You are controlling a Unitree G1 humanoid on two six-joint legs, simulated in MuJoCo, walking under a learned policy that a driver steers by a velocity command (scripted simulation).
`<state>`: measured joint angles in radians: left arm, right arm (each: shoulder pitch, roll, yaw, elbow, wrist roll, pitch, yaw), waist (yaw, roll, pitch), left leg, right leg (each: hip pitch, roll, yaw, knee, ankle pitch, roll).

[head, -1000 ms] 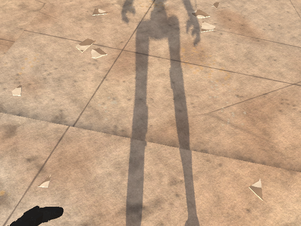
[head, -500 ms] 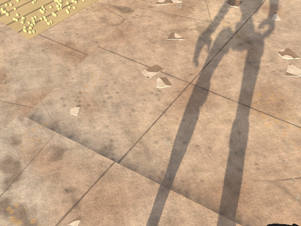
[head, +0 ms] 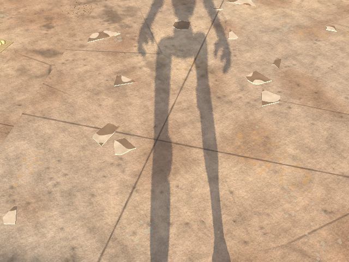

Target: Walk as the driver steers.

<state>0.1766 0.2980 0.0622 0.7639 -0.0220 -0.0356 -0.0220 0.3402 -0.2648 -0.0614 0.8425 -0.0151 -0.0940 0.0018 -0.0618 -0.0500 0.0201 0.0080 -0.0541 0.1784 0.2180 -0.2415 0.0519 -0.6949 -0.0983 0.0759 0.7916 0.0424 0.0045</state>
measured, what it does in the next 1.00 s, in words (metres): goes down, turning right: right foot, then left foot 0.04 m lower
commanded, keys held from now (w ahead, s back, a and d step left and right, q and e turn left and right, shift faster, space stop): w+e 0.26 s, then e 0.74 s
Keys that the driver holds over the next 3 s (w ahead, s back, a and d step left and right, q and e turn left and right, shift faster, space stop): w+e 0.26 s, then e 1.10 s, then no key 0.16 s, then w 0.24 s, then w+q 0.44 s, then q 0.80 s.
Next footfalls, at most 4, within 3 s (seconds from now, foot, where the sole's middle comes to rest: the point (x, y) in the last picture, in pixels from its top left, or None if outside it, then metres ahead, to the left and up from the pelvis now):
0.18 right None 0.26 -0.13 -0.78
0.62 left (172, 257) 0.53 -0.01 -0.82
1.10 right None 0.29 -0.16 -0.78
1.54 left None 0.45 -0.01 -0.82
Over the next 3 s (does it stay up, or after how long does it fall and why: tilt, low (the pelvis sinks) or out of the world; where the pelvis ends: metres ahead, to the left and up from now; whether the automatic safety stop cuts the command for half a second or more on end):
stays up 0.58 -0.34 -0.05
